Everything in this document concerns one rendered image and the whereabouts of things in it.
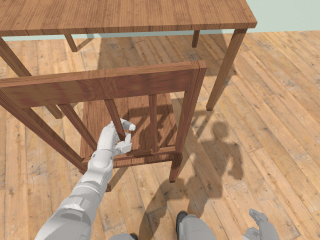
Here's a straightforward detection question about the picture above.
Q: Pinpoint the right robot foot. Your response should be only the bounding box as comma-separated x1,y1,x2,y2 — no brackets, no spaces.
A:
176,211,188,240

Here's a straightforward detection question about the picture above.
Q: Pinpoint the robot left forearm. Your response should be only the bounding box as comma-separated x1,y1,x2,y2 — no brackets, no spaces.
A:
34,149,114,240

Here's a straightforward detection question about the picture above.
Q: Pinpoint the robot right hand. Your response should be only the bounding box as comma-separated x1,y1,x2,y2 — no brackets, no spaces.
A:
242,208,280,240

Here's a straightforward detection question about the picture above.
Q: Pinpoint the robot left upper arm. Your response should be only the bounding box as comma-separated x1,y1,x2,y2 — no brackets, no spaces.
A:
37,216,92,240

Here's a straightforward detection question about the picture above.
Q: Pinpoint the robot left hand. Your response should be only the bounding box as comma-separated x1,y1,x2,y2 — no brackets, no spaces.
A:
97,118,136,156

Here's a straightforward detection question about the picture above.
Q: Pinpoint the right robot shin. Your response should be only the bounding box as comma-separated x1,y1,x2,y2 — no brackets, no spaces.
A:
183,214,197,221

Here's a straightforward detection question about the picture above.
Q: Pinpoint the table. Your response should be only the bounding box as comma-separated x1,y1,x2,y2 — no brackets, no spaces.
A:
0,0,258,119

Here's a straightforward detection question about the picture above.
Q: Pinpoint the chair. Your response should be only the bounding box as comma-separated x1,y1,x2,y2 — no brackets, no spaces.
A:
0,60,207,192

